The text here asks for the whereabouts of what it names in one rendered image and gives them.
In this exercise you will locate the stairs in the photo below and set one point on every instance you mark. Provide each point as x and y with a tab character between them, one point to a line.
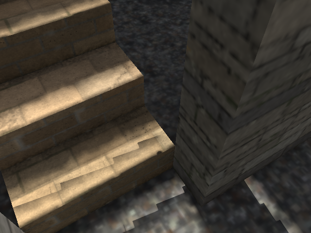
75	134

